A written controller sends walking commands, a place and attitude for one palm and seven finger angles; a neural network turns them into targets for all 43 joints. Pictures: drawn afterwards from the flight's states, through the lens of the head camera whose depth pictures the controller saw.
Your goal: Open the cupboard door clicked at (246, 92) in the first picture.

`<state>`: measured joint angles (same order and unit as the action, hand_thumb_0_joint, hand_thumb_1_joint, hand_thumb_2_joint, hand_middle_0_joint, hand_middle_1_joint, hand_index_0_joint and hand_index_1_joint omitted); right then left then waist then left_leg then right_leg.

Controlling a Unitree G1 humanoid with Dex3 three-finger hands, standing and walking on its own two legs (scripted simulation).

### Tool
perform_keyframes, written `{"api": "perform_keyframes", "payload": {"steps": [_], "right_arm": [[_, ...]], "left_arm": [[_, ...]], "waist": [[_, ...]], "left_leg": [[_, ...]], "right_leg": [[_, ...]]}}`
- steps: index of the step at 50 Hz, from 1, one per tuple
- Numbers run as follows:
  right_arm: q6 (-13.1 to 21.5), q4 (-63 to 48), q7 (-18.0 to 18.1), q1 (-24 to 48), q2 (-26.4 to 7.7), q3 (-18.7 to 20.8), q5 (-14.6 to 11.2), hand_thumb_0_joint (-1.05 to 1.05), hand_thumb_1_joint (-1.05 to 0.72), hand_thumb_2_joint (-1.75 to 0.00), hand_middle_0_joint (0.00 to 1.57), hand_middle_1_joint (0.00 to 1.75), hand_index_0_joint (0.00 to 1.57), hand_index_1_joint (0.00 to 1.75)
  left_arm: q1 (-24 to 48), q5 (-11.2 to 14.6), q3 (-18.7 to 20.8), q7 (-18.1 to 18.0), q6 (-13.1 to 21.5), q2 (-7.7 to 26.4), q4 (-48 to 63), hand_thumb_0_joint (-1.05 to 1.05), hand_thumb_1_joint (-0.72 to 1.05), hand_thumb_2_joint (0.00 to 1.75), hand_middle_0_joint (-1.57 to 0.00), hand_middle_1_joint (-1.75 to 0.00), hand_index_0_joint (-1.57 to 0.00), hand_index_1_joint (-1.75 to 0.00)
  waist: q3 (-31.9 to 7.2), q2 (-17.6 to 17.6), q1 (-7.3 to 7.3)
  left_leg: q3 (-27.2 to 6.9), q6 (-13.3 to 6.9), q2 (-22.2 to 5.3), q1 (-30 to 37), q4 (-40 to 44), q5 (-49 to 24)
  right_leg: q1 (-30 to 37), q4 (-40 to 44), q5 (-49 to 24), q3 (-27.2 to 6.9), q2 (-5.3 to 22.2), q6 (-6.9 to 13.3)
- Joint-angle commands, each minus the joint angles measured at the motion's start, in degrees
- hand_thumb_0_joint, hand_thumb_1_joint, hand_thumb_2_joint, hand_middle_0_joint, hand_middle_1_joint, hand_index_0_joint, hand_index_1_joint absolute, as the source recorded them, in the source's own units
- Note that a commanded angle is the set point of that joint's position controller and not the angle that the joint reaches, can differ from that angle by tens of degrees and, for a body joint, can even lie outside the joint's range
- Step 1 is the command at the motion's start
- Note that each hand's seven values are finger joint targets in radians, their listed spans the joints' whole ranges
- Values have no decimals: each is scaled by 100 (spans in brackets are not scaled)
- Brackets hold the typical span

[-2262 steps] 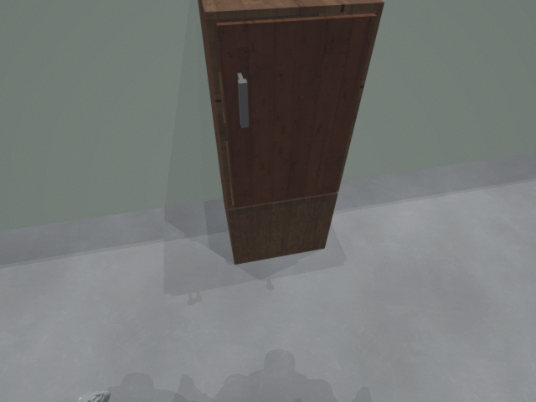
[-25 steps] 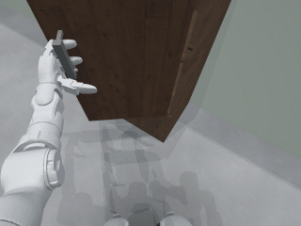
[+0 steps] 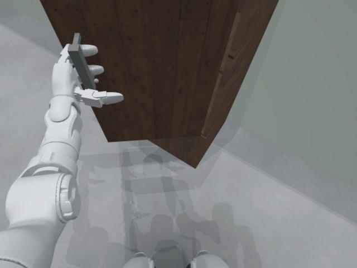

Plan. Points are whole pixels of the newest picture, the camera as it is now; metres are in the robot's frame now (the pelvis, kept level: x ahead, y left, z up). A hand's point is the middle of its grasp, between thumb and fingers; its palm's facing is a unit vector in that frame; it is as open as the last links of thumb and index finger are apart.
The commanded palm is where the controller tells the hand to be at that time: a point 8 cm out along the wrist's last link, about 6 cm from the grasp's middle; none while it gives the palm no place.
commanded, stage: close the thumb around the handle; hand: left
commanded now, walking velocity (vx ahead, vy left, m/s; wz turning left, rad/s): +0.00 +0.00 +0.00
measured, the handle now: (84, 64) +0.55 +0.18 +0.10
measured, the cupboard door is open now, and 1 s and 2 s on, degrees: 39 49 81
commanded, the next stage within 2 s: pull the door open along its arc in 0.50 s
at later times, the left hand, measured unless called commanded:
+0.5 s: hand (96, 82) +0.50 +0.15 +0.09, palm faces +0.07 -1.00 -0.02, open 5.5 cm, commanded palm +0.48 +0.18 +0.10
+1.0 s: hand (99, 102) +0.45 +0.14 +0.09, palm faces +0.01 -1.00 +0.00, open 5.6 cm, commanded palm +0.39 +0.20 +0.10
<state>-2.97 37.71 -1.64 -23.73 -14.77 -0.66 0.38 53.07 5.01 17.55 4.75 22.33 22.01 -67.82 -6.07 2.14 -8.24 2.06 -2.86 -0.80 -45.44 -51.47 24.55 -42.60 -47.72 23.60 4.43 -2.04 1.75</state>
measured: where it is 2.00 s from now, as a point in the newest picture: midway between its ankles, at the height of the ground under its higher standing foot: outside the picture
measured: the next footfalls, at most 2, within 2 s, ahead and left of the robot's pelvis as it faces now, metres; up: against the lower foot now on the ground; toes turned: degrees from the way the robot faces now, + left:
none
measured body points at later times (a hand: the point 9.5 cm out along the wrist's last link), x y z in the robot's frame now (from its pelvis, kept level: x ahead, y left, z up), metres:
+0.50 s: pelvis +0.00 +0.00 +0.00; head +0.10 +0.01 +0.44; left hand +0.49 +0.21 +0.10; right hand -0.01 -0.26 -0.12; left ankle -0.01 +0.08 -0.69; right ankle -0.01 -0.10 -0.69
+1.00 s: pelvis +0.01 -0.01 +0.01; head +0.08 -0.01 +0.46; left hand +0.44 +0.20 +0.10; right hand +0.04 -0.27 -0.11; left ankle -0.01 +0.08 -0.69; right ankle -0.01 -0.10 -0.69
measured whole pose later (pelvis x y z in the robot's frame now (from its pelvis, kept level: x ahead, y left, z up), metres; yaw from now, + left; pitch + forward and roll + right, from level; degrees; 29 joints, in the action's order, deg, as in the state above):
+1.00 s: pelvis +0.01 -0.01 +0.01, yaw -2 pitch +15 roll -1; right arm -4.0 33.4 -1.7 -23.4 -14.7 0.1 -1.5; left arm 29.6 9.3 16.2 7.6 19.8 15.8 -44.6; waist -7.9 2.4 -5.7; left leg 4.3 -2.3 -1.6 -36.9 -45.8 23.8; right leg -35.7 -43.4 22.6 1.8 -3.1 2.2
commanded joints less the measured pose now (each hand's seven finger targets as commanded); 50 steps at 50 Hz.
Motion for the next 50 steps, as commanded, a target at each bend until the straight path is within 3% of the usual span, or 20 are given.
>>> {"api": "perform_keyframes", "payload": {"steps": [1, 3, 4, 7, 9, 13, 15, 18, 19, 20, 24, 30, 32, 33, 34, 35, 39, 42, 43, 50], "right_arm": [[129, -275, 54, -941, -984, 341, 32, 0, -90, -90, 20, 30, 20, 30], [133, -241, 41, -972, -989, 341, 38, 0, -90, -90, 20, 30, 20, 30], [124, -210, 41, -974, -1018, 349, 43, 0, -90, -90, 20, 30, 20, 30], [134, -230, 36, -941, -1020, 345, 36, 0, -90, -90, 20, 30, 20, 30], [129, -210, 65, -983, -1054, 339, 35, 0, -90, -90, 20, 30, 20, 30], [154, -279, 61, -974, -1017, 331, 40, 0, -90, -90, 20, 30, 20, 30], [141, -226, 55, -995, -1035, 348, 51, 0, -90, -90, 20, 30, 20, 30], [147, -269, 39, -966, -1000, 349, 45, 0, -90, -90, 20, 30, 20, 30], [147, -254, 31, -942, -1001, 355, 42, 0, -90, -90, 20, 30, 20, 30], [135, -241, 30, -958, -1016, 365, 41, 0, -90, -90, 20, 30, 20, 30], [142, -197, 31, -939, -1017, 366, 35, 0, -90, -90, 20, 30, 20, 30], [155, -158, 26, -953, -1012, 379, 46, 0, -90, -90, 20, 30, 20, 30], [104, -201, 71, -1006, -1092, 351, 39, 0, -90, -90, 20, 30, 20, 30], [83, -263, 88, -1001, -1099, 333, 30, 0, -90, -90, 20, 30, 20, 30], [87, -340, 81, -891, -1005, 303, -1, 0, -90, -90, 20, 30, 20, 30], [85, -395, 83, -842, -990, 316, -9, 0, -90, -90, 20, 30, 20, 30], [55, -605, 86, -724, -969, 330, -57, 0, -90, -90, 20, 30, 20, 30], [56, -764, 76, -595, -918, 356, -110, 0, -90, -90, 20, 30, 20, 30], [62, -821, 68, -555, -912, 360, -120, 0, -90, -90, 20, 30, 20, 30], [184, -1203, 5, -33, -773, 367, -222, 0, -90, -90, 20, 30, 20, 30]], "left_arm": [[2811, -30, -183, 88, 454, 746, 1362, 0, 12, 56, -34, -127, -34, -127], [2835, 4, -229, 89, 464, 666, 1300, 0, 23, 61, -35, -128, -35, -128], [2874, -13, -122, 69, 472, 829, 1286, 0, 28, 64, -36, -128, -36, -128], [2835, -6, -195, 65, 439, 717, 1169, 0, 45, 71, -37, -130, -37, -130], [2860, -27, 9, 39, 426, 1000, 1038, 0, 56, 76, -38, -131, -38, -131], [2904, -13, -172, 89, 476, 793, 1295, 0, 79, 85, -39, -134, -39, -134], [2842, 5, -3, 82, 495, 975, 1331, 0, 90, 90, -40, -135, -40, -135], [2840, 35, -246, 98, 524, 658, 1451, 0, 90, 90, -40, -135, -40, -135], [2851, 35, -214, 91, 542, 705, 1498, 0, 90, 90, -40, -135, -40, -135], [2738, 16, -199, 78, 521, 717, 1415, 0, 90, 90, -40, -135, -40, -135], [2946, 2, -358, 34, 515, 574, 1367, 0, 90, 90, -40, -135, -40, -135], [2898, -40, -327, 2, 530, 610, 1389, 0, 90, 90, -40, -135, -40, -135], [2721, -119, 368, 19, 515, 1599, 1313, 0, 90, 90, -40, -135, -40, -135], [2420, -105, 456, 66, 502, 1678, 1250, 0, 90, 90, -40, -135, -40, -135], [2281, -70, 196, 147, 498, 1331, 1360, 0, 90, 90, -40, -135, -40, -135], [2118, -9, 190, 212, 493, 1232, 1443, 0, 90, 90, -40, -135, -40, -135], [1465, 260, 340, 348, 464, 1240, 2027, 0, 90, 90, -40, -135, -40, -135], [726, 363, 257, 371, 404, 1033, 2531, 0, 90, 90, -40, -135, -40, -135], [403, 394, 257, 364, 402, 1007, 2701, 0, 90, 90, -40, -135, -40, -135], [-1799, 620, 14, 271, 104, 479, 4432, 0, 90, 90, -40, -135, -40, -135]], "waist": [[-2623, 539, -221], [-2544, 508, -278], [-2536, 447, -262], [-2375, 322, -302], [-2304, 232, -300], [-2576, 552, -271], [-2667, 524, -229], [-2612, 486, -277], [-2631, 627, -234], [-2629, 458, -246], [-2408, 474, -354], [-2587, 479, -317], [-2682, 294, -129], [-2715, 346, -42], [-2664, 422, -42], [-2674, 398, 0], [-2906, 322, 198], [-2788, 92, 324], [-2727, 196, 394], [-2330, -76, 726]], "left_leg": [[-630, 170, -45, 2532, 359, -2905], [-669, 177, -64, 2599, 330, -3000], [-684, 188, -75, 2536, 342, -2878], [-645, 154, -44, 2348, 386, -2518], [-617, 126, -32, 2199, 394, -2414], [-629, 144, -20, 2430, 369, -2663], [-650, 169, -49, 2507, 346, -2809], [-660, 160, -60, 2580, 345, -2904], [-646, 179, -59, 2610, 344, -2920], [-662, 173, -65, 2576, 338, -2867], [-680, 172, -76, 2533, 369, -2684], [-673, 166, -55, 2605, 318, -2889], [-598, 123, -4, 2240, 357, -2710], [-552, 105, 36, 2179, 384, -2723], [-515, 107, 33, 2224, 423, -2807], [-488, 108, 24, 2262, 416, -2862], [-395, 93, 31, 2364, 467, -3267], [-296, 64, 29, 2268, 561, -3345], [-281, 58, 37, 2289, 592, -3460], [-49, 7, 85, 2121, 899, -3346]], "right_leg": [[335, 354, -2190, -211, -146, -44], [210, 359, -2153, -183, -162, -41], [203, 354, -2071, -187, -163, -48], [232, 416, -1939, -198, -169, -50], [302, 428, -1955, -223, -159, -50], [307, 379, -2060, -219, -155, -31], [314, 373, -2111, -210, -164, -43], [285, 373, -2143, -186, -180, -40], [271, 386, -2147, -201, -174, -43], [274, 380, -2127, -192, -179, -47], [117, 408, -1985, -184, -176, -49], [212, 382, -2165, -205, -162, -47], [654, 360, -2289, -282, -149, -45], [790, 357, -2366, -297, -148, -31], [833, 366, -2461, -279, -141, -35], [875, 385, -2516, -270, -142, -39], [1353, 422, -2995, -298, -161, -52], [1681, 494, -3261, -314, -154, -63], [1756, 496, -3328, -313, -143, -43], [2481, 650, -3902, -379, -32, -83]]}}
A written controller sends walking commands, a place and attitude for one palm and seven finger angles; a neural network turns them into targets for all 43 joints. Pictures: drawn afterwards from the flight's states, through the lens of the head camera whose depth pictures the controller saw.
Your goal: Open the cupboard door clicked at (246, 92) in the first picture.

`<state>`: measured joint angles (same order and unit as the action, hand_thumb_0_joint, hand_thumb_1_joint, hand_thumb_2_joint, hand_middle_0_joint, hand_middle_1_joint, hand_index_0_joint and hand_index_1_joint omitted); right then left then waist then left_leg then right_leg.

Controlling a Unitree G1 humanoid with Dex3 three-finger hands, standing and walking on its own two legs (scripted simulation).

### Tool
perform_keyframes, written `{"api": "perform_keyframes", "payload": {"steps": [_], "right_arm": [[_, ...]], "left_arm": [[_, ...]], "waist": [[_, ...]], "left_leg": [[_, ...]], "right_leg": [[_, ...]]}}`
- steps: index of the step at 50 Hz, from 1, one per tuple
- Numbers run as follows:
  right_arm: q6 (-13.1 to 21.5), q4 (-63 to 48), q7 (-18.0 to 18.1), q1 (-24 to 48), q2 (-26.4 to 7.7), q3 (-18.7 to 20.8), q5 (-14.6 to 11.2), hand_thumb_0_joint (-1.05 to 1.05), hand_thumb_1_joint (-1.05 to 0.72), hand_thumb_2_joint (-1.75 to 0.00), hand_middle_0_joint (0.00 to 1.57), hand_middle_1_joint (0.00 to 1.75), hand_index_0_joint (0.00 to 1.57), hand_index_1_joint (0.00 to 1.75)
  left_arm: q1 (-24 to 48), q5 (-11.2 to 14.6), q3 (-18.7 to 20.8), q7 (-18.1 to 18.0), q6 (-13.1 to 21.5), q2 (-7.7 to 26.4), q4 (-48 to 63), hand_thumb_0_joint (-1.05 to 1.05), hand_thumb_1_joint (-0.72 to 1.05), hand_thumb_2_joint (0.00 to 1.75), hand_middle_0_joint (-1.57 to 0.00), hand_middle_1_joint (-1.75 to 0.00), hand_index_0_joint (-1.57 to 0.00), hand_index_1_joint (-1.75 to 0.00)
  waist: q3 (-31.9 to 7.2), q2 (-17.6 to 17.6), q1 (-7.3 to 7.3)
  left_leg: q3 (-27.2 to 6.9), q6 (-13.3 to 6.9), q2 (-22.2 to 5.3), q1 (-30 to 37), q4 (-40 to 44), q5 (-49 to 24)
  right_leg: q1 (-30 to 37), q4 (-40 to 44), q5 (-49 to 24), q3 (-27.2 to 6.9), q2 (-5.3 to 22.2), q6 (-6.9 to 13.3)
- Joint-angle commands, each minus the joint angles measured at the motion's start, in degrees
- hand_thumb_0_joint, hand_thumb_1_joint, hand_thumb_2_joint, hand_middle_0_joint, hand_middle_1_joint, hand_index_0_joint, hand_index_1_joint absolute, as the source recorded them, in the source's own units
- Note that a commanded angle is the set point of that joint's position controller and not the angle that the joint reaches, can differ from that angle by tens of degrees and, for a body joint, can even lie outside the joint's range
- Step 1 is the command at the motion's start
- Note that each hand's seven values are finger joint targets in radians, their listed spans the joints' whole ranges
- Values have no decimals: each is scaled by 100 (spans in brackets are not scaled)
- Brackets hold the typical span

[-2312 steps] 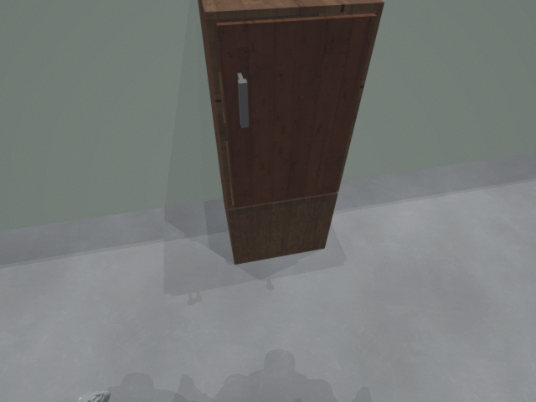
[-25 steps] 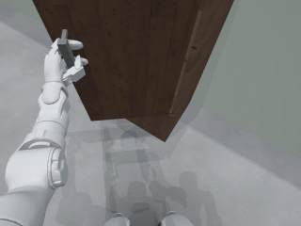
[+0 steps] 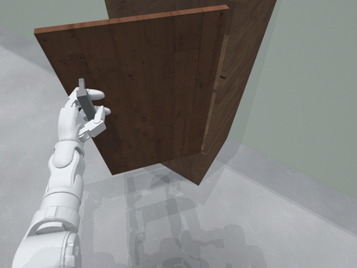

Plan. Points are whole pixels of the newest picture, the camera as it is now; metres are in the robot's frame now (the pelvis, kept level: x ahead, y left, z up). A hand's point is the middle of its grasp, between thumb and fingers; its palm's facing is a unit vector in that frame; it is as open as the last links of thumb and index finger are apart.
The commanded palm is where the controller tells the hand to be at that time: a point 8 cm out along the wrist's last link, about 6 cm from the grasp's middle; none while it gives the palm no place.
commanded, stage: pull the door open along its arc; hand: left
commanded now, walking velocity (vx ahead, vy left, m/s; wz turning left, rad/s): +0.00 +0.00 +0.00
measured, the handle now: (90, 105) +0.47 +0.20 +0.08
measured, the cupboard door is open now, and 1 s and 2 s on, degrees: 49 81 81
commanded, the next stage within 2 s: open thumb and fingers to let go in 0.74 s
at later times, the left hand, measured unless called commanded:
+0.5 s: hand (132, 161) +0.32 +0.08 +0.08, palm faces +0.47 -0.88 +0.01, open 5.9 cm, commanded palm +0.26 +0.13 +0.08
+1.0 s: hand (152, 177) +0.29 +0.05 +0.08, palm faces +0.44 -0.90 -0.05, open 6.3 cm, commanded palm +0.23 +0.08 +0.08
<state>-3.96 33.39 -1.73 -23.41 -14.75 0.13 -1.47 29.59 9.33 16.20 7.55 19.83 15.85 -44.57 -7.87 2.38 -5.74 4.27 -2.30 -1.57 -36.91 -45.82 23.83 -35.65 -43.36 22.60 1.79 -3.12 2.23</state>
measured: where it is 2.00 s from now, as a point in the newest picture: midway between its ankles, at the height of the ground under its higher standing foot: outside the picture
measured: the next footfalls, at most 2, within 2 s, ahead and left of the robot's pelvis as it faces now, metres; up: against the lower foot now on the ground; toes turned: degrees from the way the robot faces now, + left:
none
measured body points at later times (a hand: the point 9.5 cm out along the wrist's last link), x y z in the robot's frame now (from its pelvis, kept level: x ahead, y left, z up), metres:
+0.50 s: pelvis -0.01 -0.02 +0.01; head +0.01 -0.04 +0.46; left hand +0.29 +0.13 +0.09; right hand +0.17 -0.23 -0.09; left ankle -0.02 +0.09 -0.71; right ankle -0.02 -0.10 -0.71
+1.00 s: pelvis -0.01 -0.05 +0.01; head +0.00 -0.08 +0.45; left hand +0.26 +0.09 +0.09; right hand +0.20 -0.24 -0.09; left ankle -0.02 +0.09 -0.71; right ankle -0.02 -0.10 -0.71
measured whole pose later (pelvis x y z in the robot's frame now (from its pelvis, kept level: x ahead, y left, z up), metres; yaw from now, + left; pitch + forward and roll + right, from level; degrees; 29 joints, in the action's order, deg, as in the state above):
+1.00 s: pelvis -0.01 -0.05 +0.01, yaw +6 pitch +5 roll +1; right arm -3.2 33.5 -0.1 -8.6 -10.8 -0.5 3.1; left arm -3.0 -2.9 -13.6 -33.7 2.2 -5.6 -3.5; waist -4.9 2.8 -0.2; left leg -1.3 1.4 -0.2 -25.9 -42.4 21.5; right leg -24.0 -42.8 24.3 7.1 -2.0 5.7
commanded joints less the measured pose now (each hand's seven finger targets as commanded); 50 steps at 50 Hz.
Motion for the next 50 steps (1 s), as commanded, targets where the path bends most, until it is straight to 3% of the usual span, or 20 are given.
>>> {"api": "perform_keyframes", "payload": {"steps": [1, 2, 3, 4, 5, 8, 11, 13, 17, 18, 26, 33, 36, 39, 42, 43, 45, 49, 50], "right_arm": [[301, -810, 16, 6, -755, 284, -45, 0, -90, -90, 20, 30, 20, 30], [318, -856, 19, 101, -738, 280, -57, 0, -90, -90, 20, 30, 20, 30], [371, -916, 12, 377, -558, 285, -33, 0, -90, -90, 20, 30, 20, 30], [416, -916, -17, 486, -519, 225, 6, 0, -90, -90, 20, 30, 20, 30], [431, -860, -27, 475, -544, 231, 15, 0, -90, -90, 20, 30, 20, 30], [403, -882, -19, 675, -525, 233, 145, 0, -90, -90, 20, 30, 20, 30], [358, -899, -6, 939, -387, 190, 239, 0, -90, -90, 20, 30, 20, 30], [301, -900, 2, 1034, -351, 180, 310, 0, -90, -90, 20, 30, 20, 30], [205, -957, 1, 1332, -263, 166, 371, 0, -90, -90, 20, 30, 20, 30], [184, -950, 23, 1329, -265, 165, 396, 0, -90, -90, 20, 30, 20, 30], [66, -1043, 115, 1563, -128, 156, 452, 0, -90, -90, 20, 30, 20, 30], [201, -1141, 103, 1805, -7, 88, 406, 0, -90, -90, 20, 30, 20, 30], [294, -1171, 53, 1907, 40, 66, 393, 0, -90, -90, 20, 30, 20, 30], [335, -1104, 60, 1956, 16, 51, 396, 0, -90, -90, 20, 30, 20, 30], [353, -930, 147, 2064, 7, 2, 430, 0, -90, -90, 20, 30, 20, 30], [368, -881, 179, 2110, 21, 15, 448, 0, -90, -90, 20, 30, 20, 30], [389, -861, 176, 2126, 42, 10, 461, 0, -90, -90, 20, 30, 20, 30], [366, -886, 187, 1983, 33, 42, 464, 0, -90, -90, 20, 30, 20, 30], [350, -883, 190, 1944, 29, 41, 454, 0, -90, -90, 20, 30, 20, 30]], "left_arm": [[244, 219, 107, -22, 291, 990, 2293, 0, 90, 90, -40, -135, -40, -135], [43, 227, 61, -53, 255, 945, 2592, 0, 90, 90, -40, -135, -40, -135], [-39, 561, 851, -839, 164, 823, 3059, 0, 90, 90, -40, -135, -40, -135], [-422, 411, 287, -1211, 31, 229, 3004, 0, 90, 90, -40, -135, -40, -135], [-614, 353, 319, -1466, -44, 182, 2949, 0, 90, 90, -40, -135, -40, -135], [-814, -52, 168, -2194, -160, 77, 3442, 0, 90, 90, -40, -135, -40, -135], [-800, -548, -377, -2857, -316, -449, 3810, 0, 90, 90, -40, -135, -40, -135], [-870, -834, -651, -3274, -451, -673, 3991, 0, 90, 90, -40, -135, -40, -135], [-1188, -1013, -1320, -3931, -822, -1532, 4387, 0, 90, 90, -40, -135, -40, -135], [-1254, -1037, -1395, -4038, -893, -1622, 4355, 0, 90, 90, -40, -135, -40, -135], [-1918, -1505, -2512, -4140, -1139, -2307, 5240, 0, 90, 90, -40, -135, -40, -135], [-3096, -1406, -3190, -4034, -1283, -2878, 5769, 0, 90, 90, -40, -135, -40, -135], [-3559, -1352, -3453, -4009, -1357, -3118, 6096, 0, 90, 90, -40, -135, -40, -135], [-3288, -1317, -3304, -4073, -1449, -2952, 6098, 0, 90, 90, -40, -135, -40, -135], [-2287, -1321, -2896, -4264, -1433, -2606, 5705, 0, 90, 90, -40, -135, -40, -135], [-2171, -1319, -2772, -4302, -1411, -2516, 5628, 0, 83, 87, -40, -134, -40, -134], [-2148, -1342, -2863, -4302, -1392, -2662, 5445, 0, 69, 81, -38, -133, -38, -133], [-2265, -1331, -2880, -4190, -1320, -2665, 5422, 0, 41, 69, -36, -130, -36, -130], [-2222, -1325, -2892, -4150, -1305, -2660, 5372, 0, 34, 66, -36, -129, -36, -129]], "waist": [[-2039, -188, 500], [-1958, -163, 524], [-1891, -84, 982], [-1606, -93, 790], [-1351, -427, 741], [-1342, -532, 768], [-1349, -154, 758], [-1344, -376, 716], [-1321, -391, 661], [-1215, -725, 600], [-1158, -580, 536], [-814, -680, 591], [-875, -665, 627], [-713, -751, 597], [-392, -848, 507], [-340, -902, 550], [-490, -794, 564], [-991, -832, 616], [-947, -929, 572]], "left_leg": [[-245, -52, 163, 1263, 376, -3254], [-231, -37, 171, 1243, 422, -3132], [-203, 35, 198, 1146, 438, -3097], [-179, 72, 218, 1156, 517, -2854], [-235, 103, 182, 1088, 560, -2635], [-228, 94, 201, 1096, 597, -2346], [-238, 122, 196, 1233, 605, -2240], [-295, 106, 175, 1291, 588, -2184], [-309, 151, 169, 1402, 579, -2082], [-346, 139, 167, 1363, 572, -2003], [-376, 150, 176, 1577, 566, -2074], [-462, 158, 220, 1655, 555, -1849], [-466, 157, 242, 1721, 506, -1908], [-491, 170, 282, 1646, 459, -1747], [-535, 162, 346, 1405, 363, -1342], [-549, 163, 355, 1391, 344, -1271], [-552, 161, 366, 1402, 332, -1261], [-544, 164, 368, 1423, 397, -1530], [-559, 163, 360, 1404, 411, -1540]], "right_leg": [[1841, 248, -3878, -117, 90, -139], [1874, 272, -3806, -115, 101, -142], [1921, 351, -3582, -18, 72, -107], [1803, 376, -3383, 9, 74, -127], [1656, 424, -3061, 76, 77, -131], [1724, 434, -2764, 11, 130, -138], [1654, 423, -2532, -22, 215, -99], [1643, 467, -2402, -19, 229, -99], [1714, 536, -2349, -5, 272, -107], [1728, 607, -2318, 5, 277, -126], [1943, 646, -3014, -135, 447, -154], [2025, 855, -2996, -164, 531, -178], [2098, 841, -3215, -150, 561, -200], [1996, 936, -3149, -240, 619, -238], [1624, 1126, -2379, -425, 689, -276], [1612, 1230, -2120, -506, 712, -275], [1594, 1209, -2033, -552, 739, -269], [1966, 955, -2883, -505, 749, -310], [1971, 932, -2988, -482, 754, -329]]}}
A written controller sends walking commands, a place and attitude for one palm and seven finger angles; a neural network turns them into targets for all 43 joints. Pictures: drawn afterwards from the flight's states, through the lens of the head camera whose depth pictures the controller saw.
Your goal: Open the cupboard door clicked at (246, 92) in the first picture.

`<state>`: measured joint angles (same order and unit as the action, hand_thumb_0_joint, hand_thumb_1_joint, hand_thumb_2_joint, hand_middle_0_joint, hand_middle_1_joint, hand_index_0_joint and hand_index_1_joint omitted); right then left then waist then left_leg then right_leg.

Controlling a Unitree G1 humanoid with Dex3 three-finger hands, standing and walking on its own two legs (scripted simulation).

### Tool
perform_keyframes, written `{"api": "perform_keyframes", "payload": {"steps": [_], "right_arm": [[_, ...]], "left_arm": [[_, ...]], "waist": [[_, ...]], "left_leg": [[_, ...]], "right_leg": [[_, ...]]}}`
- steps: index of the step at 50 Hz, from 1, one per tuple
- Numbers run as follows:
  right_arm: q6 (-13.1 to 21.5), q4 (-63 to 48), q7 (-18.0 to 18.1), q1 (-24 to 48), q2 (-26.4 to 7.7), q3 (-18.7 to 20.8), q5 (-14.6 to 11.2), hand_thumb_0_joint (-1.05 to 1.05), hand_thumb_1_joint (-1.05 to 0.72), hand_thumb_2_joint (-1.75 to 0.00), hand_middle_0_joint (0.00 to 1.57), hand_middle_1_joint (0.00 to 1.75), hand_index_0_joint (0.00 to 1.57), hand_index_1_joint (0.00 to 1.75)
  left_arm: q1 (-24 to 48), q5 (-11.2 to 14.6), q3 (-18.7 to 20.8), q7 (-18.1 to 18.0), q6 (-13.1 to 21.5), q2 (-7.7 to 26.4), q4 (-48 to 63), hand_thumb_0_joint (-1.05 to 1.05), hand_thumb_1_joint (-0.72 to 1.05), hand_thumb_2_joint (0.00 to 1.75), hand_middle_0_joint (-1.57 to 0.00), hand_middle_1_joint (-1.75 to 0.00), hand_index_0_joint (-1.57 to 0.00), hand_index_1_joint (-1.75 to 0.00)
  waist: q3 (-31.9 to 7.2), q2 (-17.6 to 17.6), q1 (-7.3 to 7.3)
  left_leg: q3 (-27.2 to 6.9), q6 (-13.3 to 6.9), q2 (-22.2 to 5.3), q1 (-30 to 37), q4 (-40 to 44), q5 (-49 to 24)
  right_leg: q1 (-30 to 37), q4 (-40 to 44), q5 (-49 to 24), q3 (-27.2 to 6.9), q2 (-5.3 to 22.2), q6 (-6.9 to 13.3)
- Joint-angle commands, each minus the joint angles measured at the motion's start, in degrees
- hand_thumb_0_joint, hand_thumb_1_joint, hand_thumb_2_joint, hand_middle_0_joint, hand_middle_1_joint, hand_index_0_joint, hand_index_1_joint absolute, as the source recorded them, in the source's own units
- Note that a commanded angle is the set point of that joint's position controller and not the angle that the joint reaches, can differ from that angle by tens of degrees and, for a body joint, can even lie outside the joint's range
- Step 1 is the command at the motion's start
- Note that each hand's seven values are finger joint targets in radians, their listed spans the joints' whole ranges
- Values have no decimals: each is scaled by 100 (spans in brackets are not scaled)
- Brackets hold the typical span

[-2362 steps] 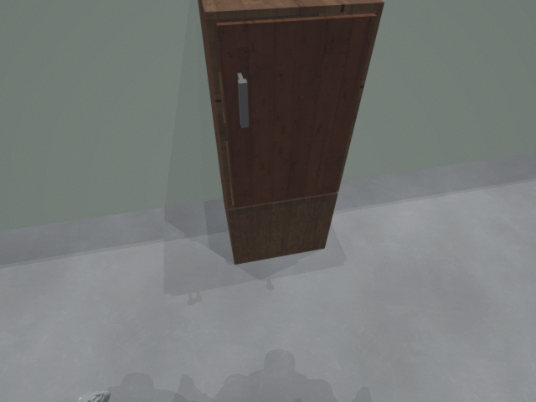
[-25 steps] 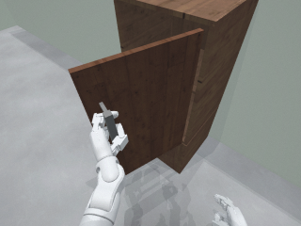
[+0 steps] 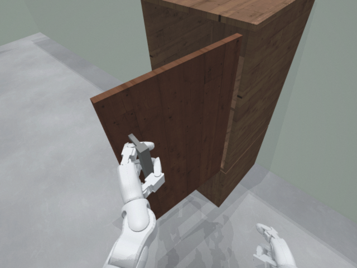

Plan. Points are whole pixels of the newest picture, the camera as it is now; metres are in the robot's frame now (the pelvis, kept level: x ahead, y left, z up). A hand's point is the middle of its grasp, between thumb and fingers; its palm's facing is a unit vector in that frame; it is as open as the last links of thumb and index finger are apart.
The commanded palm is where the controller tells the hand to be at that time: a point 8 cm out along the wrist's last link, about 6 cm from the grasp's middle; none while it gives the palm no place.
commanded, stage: open thumb and fingers to let go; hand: left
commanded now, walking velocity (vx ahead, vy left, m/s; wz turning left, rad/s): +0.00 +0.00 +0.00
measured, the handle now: (142, 158) +0.34 +0.10 +0.08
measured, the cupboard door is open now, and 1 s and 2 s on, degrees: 81 81 82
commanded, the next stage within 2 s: slide the hand sideways off the handle in 0.66 s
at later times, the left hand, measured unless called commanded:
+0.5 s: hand (152, 174) +0.30 +0.07 +0.08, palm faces +0.32 -0.95 -0.03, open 14.1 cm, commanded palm +0.25 +0.11 +0.08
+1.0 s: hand (150, 189) +0.26 +0.07 +0.08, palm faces -0.16 -0.99 -0.03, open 16.4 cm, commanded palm +0.25 +0.11 +0.08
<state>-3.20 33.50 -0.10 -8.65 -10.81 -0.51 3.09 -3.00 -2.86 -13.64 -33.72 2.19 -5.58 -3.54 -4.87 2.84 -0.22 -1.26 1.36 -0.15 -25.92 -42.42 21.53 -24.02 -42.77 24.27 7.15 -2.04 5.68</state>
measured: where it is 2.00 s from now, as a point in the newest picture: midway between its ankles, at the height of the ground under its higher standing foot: outside the picture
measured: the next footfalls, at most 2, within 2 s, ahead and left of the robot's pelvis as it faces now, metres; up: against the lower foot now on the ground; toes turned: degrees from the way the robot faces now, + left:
none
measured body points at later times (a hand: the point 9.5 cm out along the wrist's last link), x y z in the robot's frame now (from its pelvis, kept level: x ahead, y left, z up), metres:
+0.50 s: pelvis -0.02 +0.02 +0.00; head -0.01 +0.00 +0.45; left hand +0.27 +0.12 +0.08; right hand +0.15 -0.20 -0.11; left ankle +0.00 +0.14 -0.71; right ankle -0.02 -0.05 -0.71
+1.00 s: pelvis -0.03 +0.04 +0.00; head -0.02 +0.03 +0.45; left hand +0.27 +0.13 +0.08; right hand +0.14 -0.17 -0.10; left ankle +0.00 +0.14 -0.71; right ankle -0.02 -0.05 -0.71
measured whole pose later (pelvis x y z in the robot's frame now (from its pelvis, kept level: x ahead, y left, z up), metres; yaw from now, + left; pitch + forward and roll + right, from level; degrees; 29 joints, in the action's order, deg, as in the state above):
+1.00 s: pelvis -0.03 +0.04 +0.00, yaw -1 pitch +4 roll -1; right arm -1.2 31.3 0.7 -12.7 -12.1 -1.9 -0.7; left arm 2.4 3.6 -15.9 -7.0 10.5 2.1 -10.0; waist -2.9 3.4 0.7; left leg 0.4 -2.0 1.4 -28.5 -45.8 20.9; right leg -26.1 -44.8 22.4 5.7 -0.3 2.7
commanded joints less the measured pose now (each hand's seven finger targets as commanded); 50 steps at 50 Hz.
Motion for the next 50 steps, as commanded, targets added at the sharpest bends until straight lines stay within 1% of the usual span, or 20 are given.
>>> {"api": "perform_keyframes", "payload": {"steps": [1, 5, 7, 12, 14, 18, 24, 25, 28, 29, 32, 38, 39, 40, 41, 43, 45, 47, 48, 50], "right_arm": [[268, -895, 33, 476, -376, 120, -2, 0, -90, -90, 20, 30, 20, 30], [263, -924, 24, 440, -382, 122, -27, 0, -90, -90, 20, 30, 20, 30], [276, -935, 30, 440, -395, 130, -28, 0, -90, -90, 20, 30, 20, 30], [303, -901, 57, 500, -416, 118, -41, 0, -90, -90, 20, 30, 20, 30], [319, -904, 63, 500, -421, 126, -41, 0, -90, -90, 20, 30, 20, 30], [314, -874, 71, 518, -422, 134, -45, 0, -90, -90, 20, 30, 20, 30], [335, -885, 27, 511, -422, 140, -36, 0, -90, -90, 20, 30, 20, 30], [335, -886, 10, 505, -419, 140, -47, 0, -90, -90, 20, 30, 20, 30], [333, -870, -10, 526, -442, 143, -42, 0, -90, -90, 20, 30, 20, 30], [343, -866, -16, 567, -436, 136, -46, 0, -90, -90, 20, 30, 20, 30], [337, -861, -21, 605, -429, 137, -34, 0, -90, -90, 20, 30, 20, 30], [313, -797, -73, 662, -398, 116, -30, 0, -90, -90, 20, 30, 20, 30], [227, -696, -124, 87, -631, 119, -58, 0, -90, -90, 20, 30, 20, 30], [247, -904, -77, -1, -596, 161, -138, 0, -90, -90, 20, 30, 20, 30], [249, -947, -10, 1, -615, 159, -162, 0, -90, -90, 20, 30, 20, 30], [318, -1033, 46, -37, -611, 106, -226, 0, -90, -90, 20, 30, 20, 30], [444, -1137, 86, 43, -561, 51, -337, 0, -90, -90, 20, 30, 20, 30], [560, -1210, 121, 184, -582, 2, -406, 0, -90, -90, 20, 30, 20, 30], [595, -1220, 122, 265, -598, -19, -430, 0, -90, -90, 20, 30, 20, 30], [655, -1223, 103, 273, -614, -10, -419, 0, -90, -90, 20, 30, 20, 30]], "left_arm": [[1092, -103, 95, 9, 497, -498, 1332, 0, 27, 63, -35, -128, -35, -128], [1147, -142, -83, 87, 580, -610, 1300, 0, -1, 51, -33, -125, -33, -125], [1255, -129, -95, 96, 626, -611, 1305, 0, -15, 45, -32, -124, -32, -124], [1564, -122, -40, 84, 692, -528, 1108, 0, -50, 30, -30, -120, -30, -120], [1652, -154, -62, 57, 712, -542, 1043, 0, -50, 30, -30, -120, -30, -120], [1790, -182, 0, -12, 717, -491, 884, 0, -50, 30, -27, -100, -27, -100], [1899, -221, -211, -105, 688, -795, 719, 0, -50, 30, -22, -70, -22, -70], [1982, -234, -237, -120, 684, -818, 738, 0, -50, 30, -21, -65, -21, -65], [2043, -217, -205, -163, 628, -827, 596, 0, -50, 30, -18, -50, -18, -50], [2218, -222, -234, -187, 629, -841, 638, 0, -50, 30, -18, -45, -18, -45], [2216, -181, -108, -259, 578, -805, 581, 0, -50, 30, -15, -30, -15, -30], [2492, -216, -237, -322, 458, -1047, 372, 0, -50, 30, -15, -30, -15, -30], [2253, -738, -1554, 936, 739, -517, 471, 0, -50, 30, -15, -30, -15, -30], [2458, -492, -1075, 1596, 1044, -95, 765, 0, -50, 30, -15, -30, -15, -30], [2556, -415, -925, 2008, 1247, 231, 877, 0, -50, 30, -15, -30, -15, -30], [2730, -171, -1105, 2722, 1422, 191, 960, 0, -50, 30, -15, -30, -15, -30], [2560, 296, -983, 3053, 1426, -3, 856, 0, -50, 30, -15, -30, -15, -30], [2279, 766, -638, 3035, 1276, -55, 702, 0, -50, 30, -15, -30, -15, -30], [2172, 900, -479, 2958, 1206, -33, 673, 0, -50, 30, -15, -30, -15, -30], [2102, 929, -339, 2712, 1129, -48, 716, 0, -50, 30, -15, -30, -15, -30]], "waist": [[-1312, -941, 4], [-1218, -827, -43], [-1231, -916, -70], [-1014, -980, -103], [-990, -894, -80], [-1072, -815, -51], [-1170, -720, -25], [-1130, -624, -38], [-1096, -720, -10], [-1067, -672, -57], [-1103, -702, 25], [-1023, -641, -13], [-652, -955, -531], [-1078, -840, -359], [-1369, -690, -277], [-1415, -322, -369], [-1247, -297, -311], [-951, -549, -218], [-857, -664, -159], [-827, -741, -97]], "left_leg": [[9, -209, 209, 333, 54, -1342], [-11, -221, 185, 348, 74, -1269], [-10, -230, 185, 338, 60, -1229], [-34, -240, 192, 240, 46, -953], [-37, -242, 187, 257, 40, -923], [-31, -246, 174, 272, 68, -889], [-27, -258, 124, 379, 160, -972], [-28, -253, 111, 406, 157, -1014], [-54, -245, 96, 363, 162, -991], [-37, -254, 90, 386, 151, -929], [-27, -238, 99, 336, 161, -859], [-93, -222, 58, 342, 168, -872], [-94, -327, 70, 484, 232, -1097], [-71, -364, 92, 501, 179, -1266], [-51, -372, 116, 561, 149, -1336], [-66, -375, 112, 758, 130, -1232], [-145, -340, 84, 790, 232, -889], [-179, -303, 87, 615, 364, -434], [-188, -286, 84, 569, 441, -291], [-206, -271, 72, 563, 520, -231]], "right_leg": [[814, 856, -3273, -1035, 649, -689], [666, 818, -3040, -959, 614, -664], [625, 838, -2952, -960, 614, -675], [413, 1019, -2115, -1043, 624, -642], [337, 1046, -1856, -1048, 615, -611], [281, 1021, -1577, -967, 549, -551], [134, 798, -1343, -647, 376, -439], [89, 765, -1372, -619, 359, -422], [33, 727, -1194, -536, 300, -379], [-61, 740, -1075, -546, 301, -389], [-40, 761, -869, -542, 284, -367], [-199, 628, -787, -410, 215, -316], [-336, 551, -1512, -634, 237, -355], [-109, 456, -1882, -619, 251, -344], [69, 385, -2064, -680, 271, -333], [-37, 386, -1927, -676, 275, -320], [-161, 493, -1376, -554, 199, -313], [-190, 703, -772, -508, 149, -343], [-171, 785, -535, -499, 145, -350], [-204, 754, -433, -453, 139, -372]]}}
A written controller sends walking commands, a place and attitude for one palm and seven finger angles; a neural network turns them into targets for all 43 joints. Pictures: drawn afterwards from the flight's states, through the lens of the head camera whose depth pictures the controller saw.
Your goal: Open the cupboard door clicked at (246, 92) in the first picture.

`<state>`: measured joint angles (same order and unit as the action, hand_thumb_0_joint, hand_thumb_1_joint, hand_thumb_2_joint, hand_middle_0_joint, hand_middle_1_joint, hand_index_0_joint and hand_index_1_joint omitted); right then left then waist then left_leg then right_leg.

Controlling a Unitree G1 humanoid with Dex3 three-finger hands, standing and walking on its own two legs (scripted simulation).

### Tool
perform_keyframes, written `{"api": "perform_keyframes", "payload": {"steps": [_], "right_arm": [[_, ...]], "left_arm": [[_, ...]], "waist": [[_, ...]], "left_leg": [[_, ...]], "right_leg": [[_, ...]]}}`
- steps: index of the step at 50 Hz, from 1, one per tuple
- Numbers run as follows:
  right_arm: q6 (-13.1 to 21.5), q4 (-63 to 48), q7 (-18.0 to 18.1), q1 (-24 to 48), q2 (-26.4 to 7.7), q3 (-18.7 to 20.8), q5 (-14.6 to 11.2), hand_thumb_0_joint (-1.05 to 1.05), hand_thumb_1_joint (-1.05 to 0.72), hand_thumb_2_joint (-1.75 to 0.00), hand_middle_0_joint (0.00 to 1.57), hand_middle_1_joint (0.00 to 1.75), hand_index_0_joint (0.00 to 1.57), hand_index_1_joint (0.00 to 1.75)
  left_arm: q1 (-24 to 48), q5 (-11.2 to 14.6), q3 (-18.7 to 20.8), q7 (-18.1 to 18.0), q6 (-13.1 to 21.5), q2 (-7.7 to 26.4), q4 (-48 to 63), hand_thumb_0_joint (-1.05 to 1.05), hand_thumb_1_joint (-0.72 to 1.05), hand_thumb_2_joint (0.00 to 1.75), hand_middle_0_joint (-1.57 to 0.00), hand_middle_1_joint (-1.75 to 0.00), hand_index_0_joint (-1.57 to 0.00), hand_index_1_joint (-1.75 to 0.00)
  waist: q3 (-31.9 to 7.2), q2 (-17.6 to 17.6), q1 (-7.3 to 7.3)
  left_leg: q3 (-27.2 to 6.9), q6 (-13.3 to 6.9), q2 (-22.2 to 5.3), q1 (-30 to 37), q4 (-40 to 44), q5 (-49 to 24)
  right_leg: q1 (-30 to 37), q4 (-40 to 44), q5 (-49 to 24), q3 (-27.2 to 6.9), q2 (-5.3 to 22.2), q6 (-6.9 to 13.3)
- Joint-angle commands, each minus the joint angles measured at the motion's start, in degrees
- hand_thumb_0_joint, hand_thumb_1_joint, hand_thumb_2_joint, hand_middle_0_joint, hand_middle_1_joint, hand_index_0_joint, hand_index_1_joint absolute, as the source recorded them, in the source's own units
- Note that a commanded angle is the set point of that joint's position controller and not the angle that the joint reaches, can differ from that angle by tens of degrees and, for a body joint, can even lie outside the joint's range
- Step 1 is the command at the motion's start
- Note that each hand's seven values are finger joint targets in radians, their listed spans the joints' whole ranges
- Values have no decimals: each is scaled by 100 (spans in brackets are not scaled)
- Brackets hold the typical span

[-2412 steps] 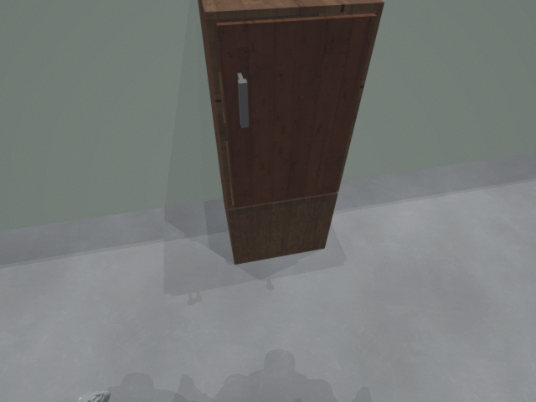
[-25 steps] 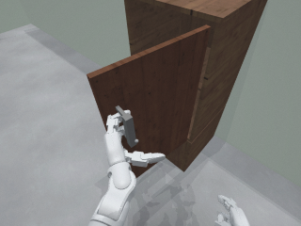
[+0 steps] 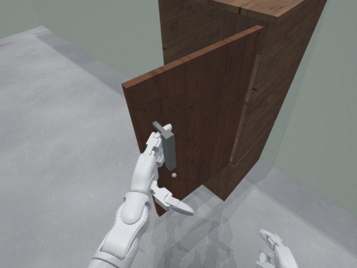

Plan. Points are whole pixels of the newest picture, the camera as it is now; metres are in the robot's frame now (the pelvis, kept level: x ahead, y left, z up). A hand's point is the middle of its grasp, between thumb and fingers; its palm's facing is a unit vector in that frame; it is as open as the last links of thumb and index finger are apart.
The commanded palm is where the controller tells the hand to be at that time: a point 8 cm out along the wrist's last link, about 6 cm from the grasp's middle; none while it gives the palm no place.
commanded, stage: slide the hand sideways off the handle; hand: left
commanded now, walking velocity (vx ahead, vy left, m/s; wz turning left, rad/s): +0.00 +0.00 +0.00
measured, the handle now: (164, 146) +0.37 +0.06 +0.08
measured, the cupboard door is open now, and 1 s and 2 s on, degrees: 81 82 82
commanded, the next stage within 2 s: draw the hand back to the body in 0.96 s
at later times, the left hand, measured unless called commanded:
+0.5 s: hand (158, 189) +0.26 +0.06 +0.08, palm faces -0.04 -1.00 +0.00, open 16.3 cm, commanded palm +0.23 +0.11 +0.08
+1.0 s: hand (138, 209) +0.22 +0.10 +0.08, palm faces -0.03 -1.00 -0.04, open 16.3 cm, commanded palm +0.19 +0.15 +0.08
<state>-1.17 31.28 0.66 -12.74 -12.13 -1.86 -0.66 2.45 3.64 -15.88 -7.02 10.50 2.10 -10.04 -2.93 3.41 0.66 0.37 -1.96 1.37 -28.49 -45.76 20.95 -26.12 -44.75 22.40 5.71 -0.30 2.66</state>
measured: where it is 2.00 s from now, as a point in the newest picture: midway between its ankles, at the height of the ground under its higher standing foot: outside the picture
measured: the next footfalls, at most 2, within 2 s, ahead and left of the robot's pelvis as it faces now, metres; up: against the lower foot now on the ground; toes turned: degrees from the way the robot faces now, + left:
none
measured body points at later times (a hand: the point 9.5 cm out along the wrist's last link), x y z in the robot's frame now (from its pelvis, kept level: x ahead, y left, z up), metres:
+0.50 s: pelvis +0.02 +0.00 +0.00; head +0.03 -0.02 +0.45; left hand +0.25 +0.12 +0.08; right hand +0.20 -0.22 -0.08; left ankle +0.03 +0.10 -0.71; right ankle +0.01 -0.09 -0.71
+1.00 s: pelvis +0.03 -0.02 -0.01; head +0.05 -0.04 +0.44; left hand +0.21 +0.15 +0.08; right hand +0.21 -0.24 -0.09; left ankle +0.03 +0.10 -0.71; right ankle +0.01 -0.09 -0.71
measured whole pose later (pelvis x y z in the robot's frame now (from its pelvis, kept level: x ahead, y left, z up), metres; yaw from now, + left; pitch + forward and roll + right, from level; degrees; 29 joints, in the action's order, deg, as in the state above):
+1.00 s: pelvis +0.03 -0.02 -0.01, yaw +0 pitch +7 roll +0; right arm 5.0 25.4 1.4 -15.3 -13.4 -1.5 -0.7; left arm -32.0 7.1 -5.0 3.7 14.3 7.8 17.8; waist -5.1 2.8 0.8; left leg 0.0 -0.6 0.3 -32.1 -50.2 25.2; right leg -29.9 -49.4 26.7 5.9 -1.3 3.7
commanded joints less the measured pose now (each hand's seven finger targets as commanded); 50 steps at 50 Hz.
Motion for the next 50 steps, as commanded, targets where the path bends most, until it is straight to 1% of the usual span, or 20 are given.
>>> {"api": "perform_keyframes", "payload": {"steps": [1, 5, 7, 8, 11, 15, 18, 21, 24, 28, 30, 32, 36, 38, 40, 41, 43, 46, 49, 50], "right_arm": [[468, -997, 0, 642, -490, 134, -36, 0, -90, -90, 20, 30, 20, 30], [518, -1124, -166, 496, -471, 209, 35, 0, -90, -90, 20, 30, 20, 30], [496, -1192, -219, 472, -466, 219, 54, 0, -90, -90, 20, 30, 20, 30], [473, -1212, -231, 439, -491, 226, 57, 0, -90, -90, 20, 30, 20, 30], [439, -1317, -234, 516, -457, 197, 49, 0, -90, -90, 20, 30, 20, 30], [399, -1410, -185, 570, -450, 146, 46, 0, -90, -90, 20, 30, 20, 30], [393, -1431, -124, 568, -466, 146, 50, 0, -90, -90, 20, 30, 20, 30], [458, -1439, -91, 480, -452, 155, 61, 0, -90, -90, 20, 30, 20, 30], [541, -1475, -110, 413, -458, 160, 51, 0, -90, -90, 20, 30, 20, 30], [586, -1468, -87, 316, -521, 173, 60, 0, -90, -90, 20, 30, 20, 30], [595, -1512, -71, 307, -523, 174, 74, 0, -90, -90, 20, 30, 20, 30], [629, -1570, -65, 279, -517, 181, 64, 0, -90, -90, 20, 30, 20, 30], [707, -1612, -18, 245, -513, 198, 36, 0, -90, -90, 20, 30, 20, 30], [749, -1568, 14, 221, -533, 192, 25, 0, -90, -90, 20, 30, 20, 30], [812, -1567, 32, 206, -542, 192, 14, 0, -90, -90, 20, 30, 20, 30], [839, -1571, 37, 228, -556, 200, 9, 0, -90, -90, 20, 30, 20, 30], [899, -1568, 55, 180, -589, 200, 14, 0, -90, -90, 20, 30, 20, 30], [954, -1548, 101, 140, -618, 229, 4, 0, -90, -90, 20, 30, 20, 30], [1024, -1555, 128, 168, -605, 224, -8, 0, -90, -90, 20, 30, 20, 30], [1043, -1528, 133, 143, -610, 240, -21, 0, -90, -90, 20, 30, 20, 30]], "left_arm": [[1442, 189, -62, -90, 289, -766, 1386, 0, -50, 30, -15, -30, -15, -30], [738, -289, -146, -387, 420, -678, 1787, 0, -50, 30, -15, -30, -15, -30], [343, -404, -115, -394, 474, -559, 2014, 0, -50, 30, -15, -30, -15, -30], [128, -462, -26, -388, 475, -400, 2051, 0, -50, 30, -15, -30, -15, -30], [-115, -519, -67, -328, 476, -346, 2393, 0, -50, 30, -15, -30, -15, -30], [-569, -412, 34, -264, 353, -259, 2686, 0, -50, 30, -15, -30, -15, -30], [-677, -359, 191, -213, 310, -75, 3008, 0, -50, 30, -15, -30, -15, -30], [-1162, -232, 330, -96, 364, -1, 3292, 0, -50, 30, -15, -30, -15, -30], [-1625, -167, 123, 90, 438, -136, 3535, 0, -50, 30, -15, -30, -15, -30], [-2183, -153, 488, 266, 443, 265, 3545, 0, -50, 30, -15, -30, -15, -30], [-2076, -177, 500, 335, 444, 312, 3669, 0, -50, 30, -15, -30, -15, -30], [-2350, -138, 520, 417, 470, 296, 3780, 0, -50, 30, -15, -30, -15, -30], [-2996, 123, 927, 634, 563, 553, 4103, 0, -50, 30, -15, -30, -15, -30], [-3038, 190, 1032, 725, 627, 649, 4076, 0, -50, 30, -15, -30, -15, -30], [-3134, 261, 1055, 822, 707, 654, 4081, 0, -50, 30, -15, -30, -15, -30], [-3110, 277, 1012, 879, 748, 616, 4131, 0, -50, 30, -15, -30, -15, -30], [-3157, 326, 1010, 958, 769, 632, 4123, 0, -50, 30, -15, -30, -15, -30], [-3251, 418, 1353, 1087, 807, 919, 4108, 0, -50, 30, -15, -30, -15, -30], [-3082, 463, 1284, 1146, 842, 842, 4142, 0, -50, 30, -15, -30, -15, -30], [-3127, 513, 1440, 1142, 857, 935, 4143, 0, -50, 30, -15, -30, -15, -30]], "waist": [[-957, -865, -169], [-1197, -766, -40], [-1223, -654, 1], [-1229, -745, 63], [-959, -608, 15], [-718, -568, 19], [-797, -558, -13], [-1012, -601, 2], [-960, -495, -61], [-863, -622, -23], [-818, -564, -83], [-870, -554, -46], [-1180, -632, 55], [-1067, -749, -14], [-817, -698, -57], [-779, -534, -77], [-747, -602, -105], [-863, -659, -94], [-890, -524, -110], [-996, -482, -81]], "left_leg": [[-371, 68, -92, 790, 885, -207], [-323, 60, -144, 899, 845, -734], [-240, 54, -148, 892, 809, -876], [-241, 58, -139, 814, 807, -947], [-165, 46, -141, 741, 802, -785], [-154, 35, -120, 668, 827, -605], [-165, 29, -116, 724, 770, -687], [-147, 31, -108, 766, 681, -954], [-168, 40, -119, 755, 600, -1152], [-177, 31, -89, 556, 499, -1202], [-167, 24, -71, 502, 426, -1152], [-166, 24, -64, 476, 399, -1165], [-122, 30, -36, 398, 292, -1359], [-142, 26, -21, 265, 232, -1233], [-156, 32, -26, 133, 200, -1068], [-148, 28, -11, 129, 160, -1020], [-182, 24, -9, 32, 118, -913], [-180, 31, 2, -110, -2, -771], [-176, 35, 15, -143, -55, -747], [-180, 45, 11, -139, -61, -751]], "right_leg": [[11, 927, -271, -291, -29, -68], [118, 701, -763, -264, -23, -24], [193, 680, -948, -291, -19, -14], [320, 662, -1034, -317, -17, 9], [239, 719, -944, -362, -3, -10], [223, 808, -795, -376, -8, -26], [253, 795, -893, -389, -20, -28], [384, 703, -1306, -401, -21, -50], [323, 590, -1587, -354, -20, -65], [322, 519, -1776, -398, -12, -83], [206, 476, -1784, -424, 11, -112], [219, 435, -1790, -412, 10, -112], [532, 371, -2366, -499, 52, -180], [485, 416, -2328, -571, 68, -218], [296, 420, -2110, -562, 70, -237], [206, 432, -2038, -596, 76, -240], [138, 448, -1806, -609, 72, -238], [146, 498, -1657, -769, 136, -284], [114, 495, -1535, -816, 160, -284], [150, 480, -1540, -824, 156, -282]]}}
